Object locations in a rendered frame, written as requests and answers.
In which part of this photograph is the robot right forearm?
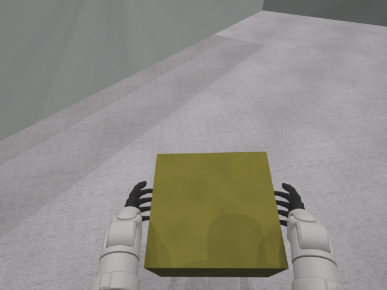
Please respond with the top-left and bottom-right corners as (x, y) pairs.
(287, 208), (346, 290)

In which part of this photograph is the right robot hand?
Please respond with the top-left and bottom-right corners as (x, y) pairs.
(274, 183), (305, 227)

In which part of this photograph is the left robot hand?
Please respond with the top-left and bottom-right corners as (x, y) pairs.
(125, 181), (153, 221)

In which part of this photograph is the robot left forearm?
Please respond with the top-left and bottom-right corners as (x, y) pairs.
(89, 207), (142, 290)

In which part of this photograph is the carton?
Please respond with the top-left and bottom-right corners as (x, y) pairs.
(144, 152), (288, 277)

